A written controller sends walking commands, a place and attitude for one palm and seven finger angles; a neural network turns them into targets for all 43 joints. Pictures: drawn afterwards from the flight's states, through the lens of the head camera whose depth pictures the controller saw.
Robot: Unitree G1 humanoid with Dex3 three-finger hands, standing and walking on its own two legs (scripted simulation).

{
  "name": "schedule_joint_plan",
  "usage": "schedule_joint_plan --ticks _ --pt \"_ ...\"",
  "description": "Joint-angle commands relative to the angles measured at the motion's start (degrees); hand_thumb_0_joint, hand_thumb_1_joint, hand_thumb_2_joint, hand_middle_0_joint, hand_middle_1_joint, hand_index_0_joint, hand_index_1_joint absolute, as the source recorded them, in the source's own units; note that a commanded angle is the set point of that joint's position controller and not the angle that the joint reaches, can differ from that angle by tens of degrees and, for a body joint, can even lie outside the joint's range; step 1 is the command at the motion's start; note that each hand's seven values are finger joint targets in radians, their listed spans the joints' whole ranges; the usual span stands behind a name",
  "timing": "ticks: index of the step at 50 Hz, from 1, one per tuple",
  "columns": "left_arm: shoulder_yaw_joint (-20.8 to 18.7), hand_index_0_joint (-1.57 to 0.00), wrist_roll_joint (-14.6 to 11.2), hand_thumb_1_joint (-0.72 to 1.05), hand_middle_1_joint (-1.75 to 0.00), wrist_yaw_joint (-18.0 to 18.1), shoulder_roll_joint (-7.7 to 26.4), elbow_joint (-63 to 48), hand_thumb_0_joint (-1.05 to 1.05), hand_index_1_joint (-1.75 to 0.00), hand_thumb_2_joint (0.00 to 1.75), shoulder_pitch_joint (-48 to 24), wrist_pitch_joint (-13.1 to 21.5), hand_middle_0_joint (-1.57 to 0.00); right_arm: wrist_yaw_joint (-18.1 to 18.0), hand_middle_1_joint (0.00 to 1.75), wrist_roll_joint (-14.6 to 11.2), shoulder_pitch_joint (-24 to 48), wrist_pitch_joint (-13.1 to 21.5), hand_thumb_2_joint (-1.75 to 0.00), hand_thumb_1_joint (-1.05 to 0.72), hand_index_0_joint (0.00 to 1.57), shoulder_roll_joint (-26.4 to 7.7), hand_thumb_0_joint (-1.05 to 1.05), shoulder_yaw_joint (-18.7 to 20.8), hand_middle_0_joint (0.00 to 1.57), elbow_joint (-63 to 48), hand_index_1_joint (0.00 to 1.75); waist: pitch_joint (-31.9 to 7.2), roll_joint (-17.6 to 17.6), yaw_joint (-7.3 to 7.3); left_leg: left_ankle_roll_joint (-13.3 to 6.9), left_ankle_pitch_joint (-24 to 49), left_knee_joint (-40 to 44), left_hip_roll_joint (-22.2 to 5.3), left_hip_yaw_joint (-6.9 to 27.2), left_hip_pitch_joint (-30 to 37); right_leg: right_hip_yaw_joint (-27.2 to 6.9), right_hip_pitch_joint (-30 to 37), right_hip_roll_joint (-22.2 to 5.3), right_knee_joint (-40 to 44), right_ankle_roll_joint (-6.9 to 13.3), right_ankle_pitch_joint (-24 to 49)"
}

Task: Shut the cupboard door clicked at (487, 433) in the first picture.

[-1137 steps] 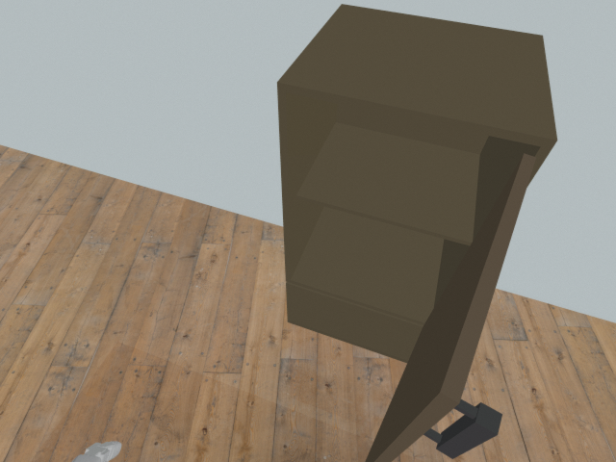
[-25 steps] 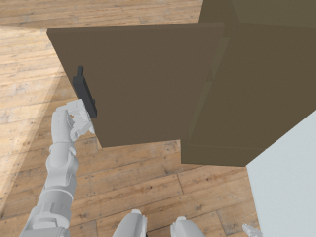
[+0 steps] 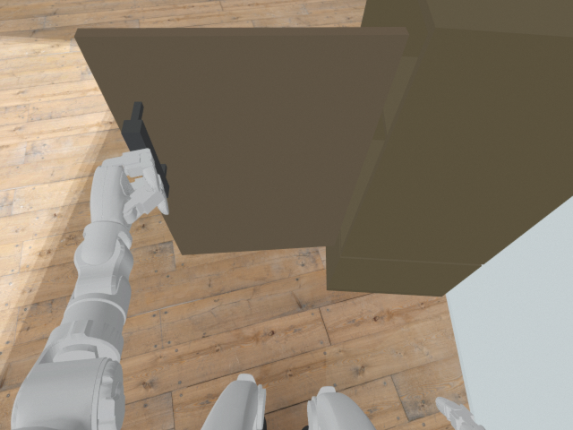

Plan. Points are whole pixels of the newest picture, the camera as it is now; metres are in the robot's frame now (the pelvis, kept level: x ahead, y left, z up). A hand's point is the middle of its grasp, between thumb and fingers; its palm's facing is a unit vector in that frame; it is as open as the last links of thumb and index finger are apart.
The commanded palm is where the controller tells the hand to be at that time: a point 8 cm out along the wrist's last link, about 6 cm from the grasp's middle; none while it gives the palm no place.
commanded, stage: push the door shut along its arc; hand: left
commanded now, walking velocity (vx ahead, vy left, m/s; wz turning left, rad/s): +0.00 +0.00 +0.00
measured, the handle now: (150, 152) +0.50 +0.23 +0.05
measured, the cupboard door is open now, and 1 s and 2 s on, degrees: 98 79 71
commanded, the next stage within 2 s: pull the fist back off the door in 1.50 s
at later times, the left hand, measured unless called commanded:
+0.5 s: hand (175, 156) +0.49 +0.18 +0.05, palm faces -0.06 -1.00 -0.01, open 3.2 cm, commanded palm +0.49 +0.22 +0.05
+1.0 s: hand (204, 124) +0.56 +0.15 +0.06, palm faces -0.19 -0.98 -0.01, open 3.2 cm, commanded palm +0.56 +0.18 +0.05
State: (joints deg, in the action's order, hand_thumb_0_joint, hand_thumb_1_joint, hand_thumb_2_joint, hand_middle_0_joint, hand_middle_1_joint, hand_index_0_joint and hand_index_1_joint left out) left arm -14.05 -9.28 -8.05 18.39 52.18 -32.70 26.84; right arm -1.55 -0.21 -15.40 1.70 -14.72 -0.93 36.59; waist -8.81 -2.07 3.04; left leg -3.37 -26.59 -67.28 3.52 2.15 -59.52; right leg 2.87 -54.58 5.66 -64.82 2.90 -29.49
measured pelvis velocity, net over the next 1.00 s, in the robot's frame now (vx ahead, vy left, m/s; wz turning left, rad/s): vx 0.00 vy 0.01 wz -0.06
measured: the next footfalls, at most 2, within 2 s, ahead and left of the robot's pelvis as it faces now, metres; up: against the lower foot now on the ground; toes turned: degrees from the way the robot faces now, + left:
none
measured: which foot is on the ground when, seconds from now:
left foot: down 0.00-1.00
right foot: down 0.00-1.00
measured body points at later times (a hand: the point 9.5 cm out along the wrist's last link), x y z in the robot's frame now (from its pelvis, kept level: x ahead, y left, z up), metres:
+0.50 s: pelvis -0.01 +0.00 -0.02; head +0.12 +0.03 +0.42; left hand +0.49 +0.24 +0.06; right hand +0.02 -0.27 -0.12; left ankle +0.05 +0.08 -0.64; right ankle +0.01 -0.09 -0.64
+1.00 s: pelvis +0.00 +0.01 -0.02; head +0.17 +0.04 +0.39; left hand +0.56 +0.20 +0.06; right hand -0.03 -0.25 -0.12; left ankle +0.05 +0.08 -0.64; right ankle +0.01 -0.09 -0.64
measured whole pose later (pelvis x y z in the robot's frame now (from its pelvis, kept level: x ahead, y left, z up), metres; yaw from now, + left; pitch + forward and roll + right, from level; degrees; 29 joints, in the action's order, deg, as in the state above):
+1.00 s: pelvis +0.00 +0.01 -0.02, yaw -3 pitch +28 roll -6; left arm -19.9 -3.4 -19.8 33.9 73.3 -62.8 20.1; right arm 0.2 0.6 -23.1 -0.9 -16.0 -3.1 36.3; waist -7.8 -4.0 13.4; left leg -4.2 -28.4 -73.4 1.7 2.4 -73.0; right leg 3.6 -67.3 7.4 -68.4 2.2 -29.8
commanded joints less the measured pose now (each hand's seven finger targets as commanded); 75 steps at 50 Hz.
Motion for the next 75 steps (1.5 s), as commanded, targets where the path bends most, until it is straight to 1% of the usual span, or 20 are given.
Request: schedule_joint_plan --ticks 1,5,16,24,29,33,35,38,39,42,45,46,52,54,60,64,66,69,73,75 --pt "-0.81 -1.30 -0.49 0.90 -1.50 -2.51 9.88 -10.11 0.00 -1.50 0.90 -26.15 4.44 -1.30 -0.49 0.30 -0.48 -5.64 1.12 -0.90 -0.90 0.20 -9.28 0.00 3.48 0.20 -4.38 0.30 -23.55 -1.71 3.32 1.96 13.86 8.18 -3.31 3.75 21.75 -3.12 4.68 -2.64 9.04 -0.68 14.43" --pt "-3.57 -1.30 -0.06 0.90 -1.50 -3.77 14.29 -6.07 0.00 -1.50 0.90 -29.20 4.60 -1.30 -0.54 0.30 -0.53 -6.64 0.64 -0.90 -0.90 0.20 -9.69 0.00 3.33 0.20 -3.80 0.30 -22.91 -1.88 3.48 1.52 11.63 7.56 -3.22 3.52 18.69 -3.88 4.72 -2.67 8.99 -0.72 12.82" --pt "-2.98 -1.30 0.36 0.90 -1.50 -8.26 17.99 1.04 0.00 -1.50 0.90 -40.91 3.26 -1.30 -0.47 0.30 -0.86 -9.80 0.19 -0.90 -0.90 0.20 -11.26 0.00 3.12 0.20 -2.52 0.30 -21.87 -5.28 6.91 1.14 8.13 6.46 -3.94 5.08 17.46 -3.71 -1.72 -2.31 8.52 -0.41 7.43" --pt "-3.89 -1.30 1.76 0.90 -1.50 -9.25 20.79 4.54 0.00 -1.50 0.90 -47.03 1.69 -1.30 0.05 0.30 -0.23 -12.84 -0.09 -0.90 -0.90 0.20 -12.12 0.00 2.92 0.20 -2.03 0.30 -25.45 -7.64 8.57 1.42 12.09 4.96 -4.69 6.71 19.87 -2.58 -5.94 -1.83 6.43 -0.29 8.61" --pt "-6.51 -1.30 2.14 0.90 -1.50 -10.15 24.77 4.39 0.00 -1.50 0.90 -48.83 0.98 -1.30 0.33 0.30 -0.04 -14.41 -0.56 -0.90 -0.90 0.20 -12.80 0.00 2.94 0.20 -2.22 0.30 -29.71 -8.86 8.52 1.72 15.95 4.10 -5.10 7.37 22.43 -2.30 -6.21 -1.58 5.65 -0.08 10.43" --pt "-4.70 -1.30 2.63 0.90 -1.50 -10.75 23.06 6.71 0.00 -1.50 0.90 -51.93 -0.26 -1.30 0.56 0.30 0.06 -15.45 -0.89 -0.90 -0.90 0.20 -12.51 0.00 2.52 0.20 -2.06 0.30 -26.82 -9.54 10.23 1.60 15.93 3.53 -5.21 7.77 21.79 -1.86 -9.02 -1.33 5.51 -0.12 9.99" --pt "-5.11 -1.30 3.36 0.90 -1.50 -10.69 24.60 7.90 0.00 -1.50 0.90 -52.94 -0.71 -1.30 0.51 0.30 0.20 -15.89 -1.18 -0.90 -0.90 0.20 -13.03 0.00 2.50 0.20 -1.71 0.30 -26.51 -10.05 10.47 2.00 15.24 3.76 -5.62 8.61 22.36 -1.50 -10.84 -1.30 5.30 -0.06 8.93" --pt "-3.67 -1.30 3.45 0.90 -1.50 -11.07 22.53 6.22 0.00 -1.50 0.90 -55.45 -0.68 -1.30 0.78 0.30 0.54 -16.91 -1.10 -0.90 -0.90 0.20 -12.88 0.00 2.77 0.20 -1.70 0.30 -29.96 -11.78 11.32 2.48 19.36 3.06 -5.90 9.78 26.37 -1.01 -12.67 -1.29 4.54 0.05 10.66" --pt "-4.58 -1.30 3.52 0.90 -1.50 -11.18 23.93 6.67 0.00 -1.50 0.90 -56.23 -0.86 -1.30 0.77 0.30 0.55 -17.19 -1.24 -0.90 -0.90 0.20 -13.20 0.00 2.79 0.20 -1.23 0.30 -30.31 -12.18 11.19 2.79 20.04 2.92 -6.07 10.01 26.68 -1.00 -13.03 -1.39 4.47 0.01 10.94" --pt "-6.40 -1.30 4.00 0.90 -1.50 -11.40 26.49 9.53 0.00 -1.50 0.90 -54.95 -2.46 -1.30 0.81 0.30 0.50 -17.99 -1.91 -0.90 -0.90 0.20 -13.20 0.00 2.33 0.20 -1.50 0.30 -29.04 -9.62 11.38 1.94 19.75 2.40 -5.81 8.70 23.12 -1.25 -10.48 -1.10 4.92 -0.12 11.66" --pt "-8.00 -1.30 4.81 0.90 -1.50 -11.32 29.26 9.32 0.00 -1.50 0.90 -56.53 -2.73 -1.30 0.87 0.30 0.69 -18.63 -2.17 -0.90 -0.90 0.20 -13.25 0.00 2.09 0.20 -1.75 0.30 -30.11 -10.87 11.32 1.89 20.90 1.70 -5.76 8.34 22.51 -1.39 -9.99 -1.01 4.55 -0.16 12.47" --pt "-6.34 -1.30 4.98 0.90 -1.50 -11.61 27.85 7.73 0.00 -1.50 0.90 -58.02 -2.62 -1.30 1.03 0.30 0.63 -18.49 -2.17 -0.90 -0.90 0.20 -12.94 0.00 2.06 0.20 -2.07 0.30 -30.53 -12.24 11.56 1.96 21.47 1.63 -5.73 8.12 23.05 -1.51 -10.08 -1.00 4.49 -0.17 12.98" --pt "-7.93 -1.30 5.31 0.90 -1.50 -13.14 31.33 10.17 0.00 -1.50 0.90 -58.99 -4.03 -1.30 0.92 0.30 0.48 -19.20 -2.50 -0.90 -0.90 0.20 -13.12 0.00 1.59 0.20 -2.09 0.30 -29.92 -10.58 12.23 1.08 21.03 0.29 -5.55 6.97 18.96 -1.96 -7.47 -0.62 4.38 -0.35 14.73" --pt "-7.81 -1.30 5.22 0.90 -1.50 -13.93 31.66 8.80 0.00 -1.50 0.90 -60.60 -3.91 -1.30 0.80 0.30 0.45 -19.38 -2.29 -0.90 -0.90 0.20 -13.12 0.00 1.68 0.20 -2.05 0.30 -31.94 -12.05 12.21 1.15 22.93 -0.26 -5.57 6.86 20.19 -2.10 -7.61 -0.64 3.88 -0.34 16.17" --pt "-6.35 -1.30 5.48 0.90 -1.50 -15.72 31.61 12.14 0.00 -1.50 0.90 -63.08 -6.00 -1.30 0.47 0.30 0.42 -20.10 -1.91 -0.90 -0.90 0.20 -13.39 0.00 1.33 0.20 -1.23 0.30 -29.43 -12.11 13.89 0.80 21.70 -1.36 -5.72 7.13 18.55 -1.75 -10.25 -0.34 3.82 -0.35 15.07" --pt "-4.90 -1.30 5.55 0.90 -1.50 -16.76 30.81 10.45 0.00 -1.50 0.90 -67.50 -6.48 -1.30 0.30 0.30 0.58 -20.51 -1.16 -0.90 -0.90 0.20 -13.51 0.00 1.47 0.20 -0.64 0.30 -32.67 -15.09 14.56 1.07 24.36 -2.28 -5.81 7.82 21.47 -1.49 -12.52 -0.31 2.91 -0.23 15.80" --pt "-6.17 -1.30 5.80 0.90 -1.50 -17.00 33.10 12.14 0.00 -1.50 0.90 -68.31 -7.42 -1.30 0.09 0.30 0.65 -21.07 -1.08 -0.90 -0.90 0.20 -13.70 0.00 1.22 0.20 -0.35 0.30 -31.65 -12.93 15.31 0.57 23.29 -3.09 -5.82 7.31 18.87 -1.57 -11.77 -0.18 2.89 -0.42 15.81" --pt "-4.42 -1.30 6.10 0.90 -1.50 -17.69 31.75 10.60 0.00 -1.50 0.90 -71.10 -7.77 -1.30 0.03 0.30 0.75 -21.16 -0.52 -0.90 -0.90 0.20 -13.60 0.00 1.21 0.20 0.05 0.30 -33.54 -16.10 15.43 0.85 24.56 -3.62 -5.87 7.77 20.78 -1.35 -13.47 -0.18 2.19 -0.26 16.03" --pt "-3.84 -1.30 6.56 0.90 -1.50 -18.31 31.98 12.22 0.00 -1.50 0.90 -72.72 -8.91 -1.30 -0.15 0.30 0.96 -21.67 -0.04 -0.90 -0.90 0.20 -13.70 0.00 0.85 0.20 0.69 0.30 -32.04 -16.12 16.62 0.71 24.35 -4.30 -6.03 8.39 20.54 -0.64 -15.80 0.09 1.76 -0.03 15.05" --pt "-1.79 -1.30 6.66 0.90 -1.50 -18.69 29.52 12.53 0.00 -1.50 0.90 -74.44 -9.61 -1.30 -0.13 0.30 1.07 -21.46 0.37 -0.90 -0.90 0.20 -13.76 0.00 0.89 0.20 1.29 0.30 -32.19 -17.22 17.13 0.82 23.83 -4.43 -6.24 8.81 21.60 -0.43 -17.39 0.08 1.86 -0.14 14.20"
